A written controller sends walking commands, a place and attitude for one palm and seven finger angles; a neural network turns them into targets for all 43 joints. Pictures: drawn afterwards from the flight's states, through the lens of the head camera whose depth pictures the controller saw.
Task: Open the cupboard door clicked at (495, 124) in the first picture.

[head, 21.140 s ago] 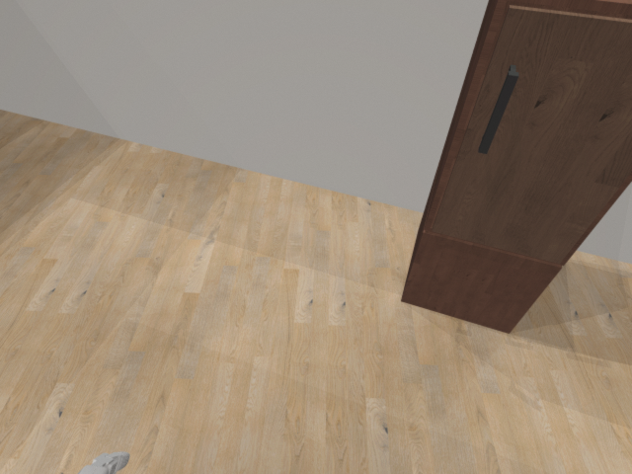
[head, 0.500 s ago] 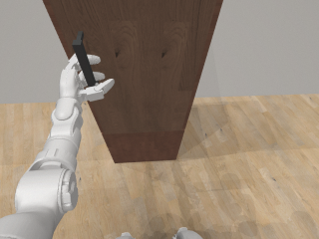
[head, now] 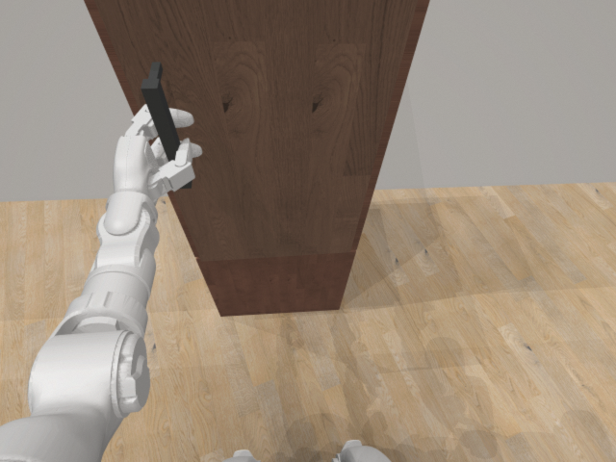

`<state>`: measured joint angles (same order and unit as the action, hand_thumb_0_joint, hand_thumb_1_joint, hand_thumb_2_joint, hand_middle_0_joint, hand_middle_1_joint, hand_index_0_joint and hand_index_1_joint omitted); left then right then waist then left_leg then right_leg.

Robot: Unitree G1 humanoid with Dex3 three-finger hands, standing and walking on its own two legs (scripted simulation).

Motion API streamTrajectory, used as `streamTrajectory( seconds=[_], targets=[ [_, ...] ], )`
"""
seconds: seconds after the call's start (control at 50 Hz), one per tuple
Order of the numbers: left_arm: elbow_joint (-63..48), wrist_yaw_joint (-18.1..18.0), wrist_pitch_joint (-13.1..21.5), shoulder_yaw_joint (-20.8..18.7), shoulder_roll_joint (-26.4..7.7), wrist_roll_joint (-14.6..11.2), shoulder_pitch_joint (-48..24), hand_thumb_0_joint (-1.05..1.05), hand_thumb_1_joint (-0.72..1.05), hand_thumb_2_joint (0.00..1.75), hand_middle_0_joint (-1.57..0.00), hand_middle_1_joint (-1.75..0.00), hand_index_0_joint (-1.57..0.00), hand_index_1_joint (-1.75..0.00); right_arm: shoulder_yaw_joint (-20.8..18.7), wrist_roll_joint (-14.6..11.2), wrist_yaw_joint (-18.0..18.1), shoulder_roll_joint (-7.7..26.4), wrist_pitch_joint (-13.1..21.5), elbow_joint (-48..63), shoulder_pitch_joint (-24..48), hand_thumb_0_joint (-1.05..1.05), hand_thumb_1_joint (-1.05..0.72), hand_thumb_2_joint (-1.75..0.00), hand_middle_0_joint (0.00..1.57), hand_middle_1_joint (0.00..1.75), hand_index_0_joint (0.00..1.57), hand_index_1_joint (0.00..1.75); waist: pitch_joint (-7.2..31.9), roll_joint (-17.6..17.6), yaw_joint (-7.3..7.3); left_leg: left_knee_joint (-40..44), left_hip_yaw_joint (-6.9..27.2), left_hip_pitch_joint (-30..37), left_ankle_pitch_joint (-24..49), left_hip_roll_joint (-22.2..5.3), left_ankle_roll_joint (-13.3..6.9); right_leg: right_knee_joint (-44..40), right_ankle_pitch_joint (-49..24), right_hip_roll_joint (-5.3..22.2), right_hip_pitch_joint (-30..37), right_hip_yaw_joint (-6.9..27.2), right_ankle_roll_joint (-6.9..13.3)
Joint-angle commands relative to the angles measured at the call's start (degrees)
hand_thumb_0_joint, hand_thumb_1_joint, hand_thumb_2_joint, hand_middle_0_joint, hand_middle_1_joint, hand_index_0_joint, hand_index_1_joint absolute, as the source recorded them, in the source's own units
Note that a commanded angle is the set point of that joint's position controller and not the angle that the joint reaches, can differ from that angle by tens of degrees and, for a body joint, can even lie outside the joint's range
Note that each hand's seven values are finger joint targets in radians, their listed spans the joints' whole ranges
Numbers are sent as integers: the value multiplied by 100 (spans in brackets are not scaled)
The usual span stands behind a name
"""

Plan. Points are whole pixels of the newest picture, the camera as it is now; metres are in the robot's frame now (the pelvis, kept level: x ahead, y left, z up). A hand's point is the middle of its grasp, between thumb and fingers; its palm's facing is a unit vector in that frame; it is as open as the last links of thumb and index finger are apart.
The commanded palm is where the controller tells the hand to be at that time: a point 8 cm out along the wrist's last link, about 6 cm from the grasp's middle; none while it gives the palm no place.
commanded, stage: pull the door open along its arc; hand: left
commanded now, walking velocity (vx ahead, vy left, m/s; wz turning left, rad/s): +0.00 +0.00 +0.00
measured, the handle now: (172, 131) +0.53 +0.16 +0.11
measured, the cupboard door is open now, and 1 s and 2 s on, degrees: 1 47 40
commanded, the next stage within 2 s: open thumb and fingers to let go in 1.04 s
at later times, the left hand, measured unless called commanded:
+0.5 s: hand (226, 246) +0.35 +0.08 +0.10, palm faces +0.16 -0.98 +0.08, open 6.0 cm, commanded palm +0.30 +0.14 +0.10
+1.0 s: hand (300, 304) +0.27 +0.00 +0.11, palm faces +0.20 -0.98 -0.03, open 6.0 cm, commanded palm +0.20 +0.03 +0.10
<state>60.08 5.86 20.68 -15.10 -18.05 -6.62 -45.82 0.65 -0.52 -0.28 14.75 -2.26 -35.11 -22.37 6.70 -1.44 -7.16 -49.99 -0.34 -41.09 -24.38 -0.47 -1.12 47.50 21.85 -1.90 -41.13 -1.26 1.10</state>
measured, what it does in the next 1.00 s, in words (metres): shifts its weight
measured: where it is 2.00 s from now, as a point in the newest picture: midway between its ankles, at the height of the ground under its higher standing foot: outside the picture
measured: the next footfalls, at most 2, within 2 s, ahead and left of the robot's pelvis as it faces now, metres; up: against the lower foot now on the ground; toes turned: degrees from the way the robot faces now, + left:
none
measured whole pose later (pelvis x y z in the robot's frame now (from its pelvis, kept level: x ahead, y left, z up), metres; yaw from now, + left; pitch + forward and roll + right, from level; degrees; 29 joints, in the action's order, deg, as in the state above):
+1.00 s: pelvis +0.02 -0.05 +0.02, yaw +3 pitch +3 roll +1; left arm -11.7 -27.3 -5.3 20.2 0.8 -0.1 15.2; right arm 1.5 1.6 -3.4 10.1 -4.9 -29.6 -10.3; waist 6.0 -3.4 -3.2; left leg -42.3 3.3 -21.5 -23.4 -1.2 2.0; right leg 42.5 24.1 -2.8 -21.8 -4.7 5.0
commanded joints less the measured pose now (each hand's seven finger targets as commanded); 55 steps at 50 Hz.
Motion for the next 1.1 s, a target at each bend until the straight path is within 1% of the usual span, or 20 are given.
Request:
streamTrajectory(
  seconds=[0.0,0.08,0.14,0.22,0.24,0.26,0.28,0.3,0.36,0.44,0.52,0.54,0.62,0.66,0.72,0.74,0.8,0.9,0.94,1.08],
  targets=[
    [-1645,81,350,-53,-849,-113,-1585,0,90,90,-40,-135,-40,-135,-341,-36,23,861,139,610,-444,0,-90,-90,20,30,20,30,2369,-150,234,509,105,1512,2346,69,-10,-423,-2328,-92,1343,-23,54],
    [-2423,87,240,-72,-758,-231,-557,0,90,90,-40,-135,-40,-135,-366,-82,-11,820,140,816,-310,0,-90,-90,20,30,20,30,2432,73,428,582,16,1505,2613,70,-46,-456,-2718,-90,1800,-4,44],
    [-3103,70,134,-60,-629,-335,451,0,90,90,-40,-135,-40,-135,-359,-113,-34,773,166,1004,-142,0,-90,-90,20,30,20,30,2250,116,610,682,-53,1451,2789,79,-64,-498,-2946,-71,2105,-1,52],
    [-4006,-1,-55,111,-356,-429,1413,0,90,90,-40,-135,-40,-135,-333,-160,-37,694,217,1162,160,0,-90,-90,20,30,20,30,1813,389,652,858,-135,1339,2442,88,-69,-643,-2930,-34,2275,-7,14],
    [-4254,-33,-74,97,-386,-424,1610,0,90,90,-40,-135,-40,-135,-330,-162,-26,689,232,1219,235,0,-90,-90,20,30,20,30,1722,302,689,881,-149,1350,2404,101,-73,-658,-2887,-21,2321,5,24],
    [-4556,-443,-162,-217,-185,-613,1751,0,90,90,-40,-135,-40,-135,-302,-162,-28,543,261,1252,418,0,-90,-90,20,30,20,30,1682,242,955,958,-169,1287,2359,113,-24,-705,-2751,-14,2375,-42,23],
    [-4751,-695,-250,62,96,-512,1935,0,90,90,-40,-135,-40,-135,-278,-138,-45,513,295,1262,493,0,-90,-90,20,30,20,30,1531,145,871,1005,-170,1376,2296,107,8,-714,-2637,-10,2308,-74,22],
    [-4995,-958,-322,65,254,-488,2182,0,90,90,-40,-135,-40,-135,-271,-128,-69,469,324,1290,589,0,-90,-90,20,30,20,30,1414,71,953,1034,-149,1412,2290,94,41,-727,-2490,-8,2229,-116,33],
    [-5702,-1696,-478,443,730,-206,2969,0,90,90,-40,-135,-40,-135,-252,-18,-146,390,359,1365,786,0,-90,-90,20,30,20,30,1454,231,987,1041,-137,1553,2418,81,49,-704,-2521,38,2335,-142,28],
    [-6118,-2550,-722,1036,1298,245,2987,0,90,90,-40,-135,-40,-135,-235,134,-149,340,287,1345,998,0,-90,-90,20,30,20,30,1229,564,819,1029,-73,1564,1992,66,44,-791,-2118,89,2219,-119,9],
    [-6710,-3317,-1023,1784,2127,616,3225,0,90,90,-40,-135,-40,-135,-216,224,-156,197,205,1395,1294,0,-90,-90,20,30,20,30,1310,342,806,983,-60,1705,1909,85,60,-808,-1972,137,2216,-116,40],
    [-6703,-3490,-1130,1946,2243,747,3348,0,90,90,-40,-135,-40,-135,-223,261,-156,195,176,1394,1308,0,-90,-90,20,30,20,30,1252,564,746,951,-21,1686,1900,77,48,-836,-1962,136,2198,-126,32],
    [-7056,-4080,-1543,2582,2858,1205,3697,0,90,90,-40,-135,-40,-135,-232,334,-216,81,77,1392,1539,0,-90,-90,20,30,20,30,1273,380,743,835,11,1778,2022,83,79,-795,-2087,171,2216,-165,91],
    [-7232,-4079,-1663,2919,3051,1386,4015,0,90,90,-40,-135,-40,-135,-237,357,-226,47,46,1413,1586,0,-90,-90,20,30,20,30,1309,462,692,787,19,1845,2077,78,63,-814,-2253,195,2246,-150,101],
    [-7554,-3961,-1789,3253,3281,1218,4475,0,90,90,-40,-135,-40,-135,-198,281,-200,-7,16,1452,1778,0,-90,-90,20,30,20,30,1108,552,664,817,38,1922,1872,103,74,-1012,-2447,272,2393,-63,33],
    [-7640,-3912,-1828,3324,3330,1131,4698,0,90,90,-40,-135,-40,-135,-180,276,-182,-15,29,1475,1816,0,-90,-90,20,30,20,30,1059,712,682,814,54,1932,1837,119,61,-1094,-2558,296,2472,-33,-4],
    [-8150,-3809,-1913,3504,3448,927,5317,0,90,90,-40,-135,-40,-135,-114,234,-194,-96,50,1533,1969,0,-90,-90,20,30,20,30,976,733,753,827,70,1972,1757,167,75,-1225,-2851,403,2700,70,-80],
    [-8737,-3702,-2159,3755,3608,879,6325,0,90,90,-40,-135,-40,-135,-31,190,-292,-178,62,1566,2115,0,-90,-90,20,30,20,30,764,465,847,788,69,2067,1799,204,103,-1342,-3133,495,2806,101,-70],
    [-8966,-3616,-2272,3884,3651,855,6827,0,90,90,-40,-135,-40,-135,-12,168,-344,-180,62,1611,2142,0,-90,-90,20,30,20,30,765,537,876,774,101,2075,1775,206,106,-1393,-3119,511,2852,110,-66],
    [-8463,-3639,-2138,3267,3006,877,5773,0,90,90,-40,-135,-40,-135,-2,231,-196,-73,27,1527,2150,0,-90,-90,20,30,20,30,298,694,745,756,170,1917,1241,277,81,-1633,-2385,596,2412,422,-171]
  ],
)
